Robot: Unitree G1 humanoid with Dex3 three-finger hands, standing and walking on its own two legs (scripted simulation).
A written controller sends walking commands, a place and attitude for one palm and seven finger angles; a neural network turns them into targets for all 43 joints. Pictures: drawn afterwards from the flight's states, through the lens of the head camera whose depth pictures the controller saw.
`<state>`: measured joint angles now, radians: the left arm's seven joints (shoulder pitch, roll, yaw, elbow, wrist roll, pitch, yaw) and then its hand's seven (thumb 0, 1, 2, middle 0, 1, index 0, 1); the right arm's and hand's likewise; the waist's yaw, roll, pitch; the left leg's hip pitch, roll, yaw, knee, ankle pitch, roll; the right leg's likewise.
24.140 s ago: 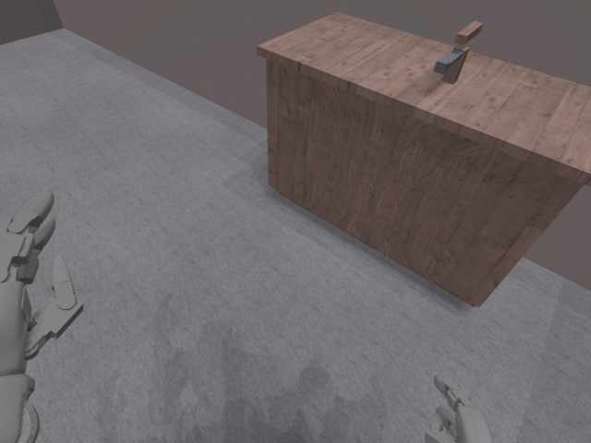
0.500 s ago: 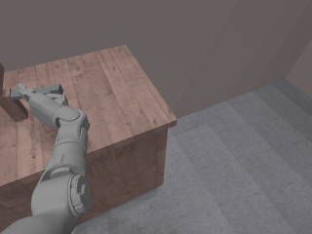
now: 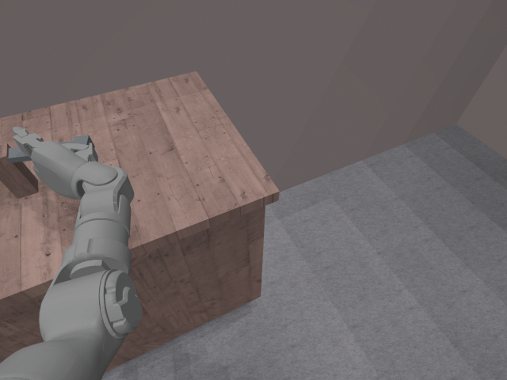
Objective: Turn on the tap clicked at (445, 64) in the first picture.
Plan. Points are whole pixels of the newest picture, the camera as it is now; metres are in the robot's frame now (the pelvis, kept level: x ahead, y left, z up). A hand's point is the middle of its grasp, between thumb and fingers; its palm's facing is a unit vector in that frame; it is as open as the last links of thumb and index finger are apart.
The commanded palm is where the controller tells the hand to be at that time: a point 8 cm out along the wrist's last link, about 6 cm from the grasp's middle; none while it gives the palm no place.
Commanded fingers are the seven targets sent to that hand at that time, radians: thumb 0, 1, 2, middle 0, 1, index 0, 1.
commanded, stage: lift the hand up off the lever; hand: left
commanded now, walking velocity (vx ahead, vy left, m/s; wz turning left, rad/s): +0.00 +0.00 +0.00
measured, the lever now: (83, 146) +0.51 +0.29 +0.09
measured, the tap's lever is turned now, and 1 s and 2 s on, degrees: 75 75 75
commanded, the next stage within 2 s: draw the hand back beside the body in 1.18 s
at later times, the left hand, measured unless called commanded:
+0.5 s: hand (80, 144) +0.45 +0.26 +0.15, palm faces +0.85 -0.52 -0.10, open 7.8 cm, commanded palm +0.39 +0.27 +0.15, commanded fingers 0.00 0.90 0.90 -0.15 -0.15 -0.15 -0.15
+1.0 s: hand (77, 137) +0.44 +0.25 +0.17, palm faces +0.84 -0.53 -0.09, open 7.8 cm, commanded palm +0.39 +0.26 +0.17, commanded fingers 0.00 0.90 0.90 -0.15 -0.15 -0.15 -0.15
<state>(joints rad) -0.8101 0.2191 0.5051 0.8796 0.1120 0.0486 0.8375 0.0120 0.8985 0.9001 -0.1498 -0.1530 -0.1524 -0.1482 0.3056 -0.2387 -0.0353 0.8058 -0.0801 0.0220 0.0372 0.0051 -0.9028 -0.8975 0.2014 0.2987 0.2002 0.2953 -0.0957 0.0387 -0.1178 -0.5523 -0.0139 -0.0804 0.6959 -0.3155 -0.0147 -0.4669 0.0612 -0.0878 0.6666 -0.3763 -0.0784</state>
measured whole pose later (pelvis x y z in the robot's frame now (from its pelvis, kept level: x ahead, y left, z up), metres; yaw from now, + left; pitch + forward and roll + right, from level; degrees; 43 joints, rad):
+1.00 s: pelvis +0.01 +0.00 +0.01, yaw +0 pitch +6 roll +0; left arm -0.73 0.15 0.44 0.65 0.06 0.24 0.81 0.01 0.90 0.90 -0.15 -0.15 -0.15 -0.15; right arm 0.23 -0.22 -0.03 0.79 -0.05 0.01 0.01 0.01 -0.90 -0.90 0.20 0.30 0.20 0.30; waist -0.03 0.04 -0.11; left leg -0.39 -0.02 -0.06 0.58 -0.29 -0.01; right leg -0.32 0.05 -0.07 0.56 -0.35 -0.07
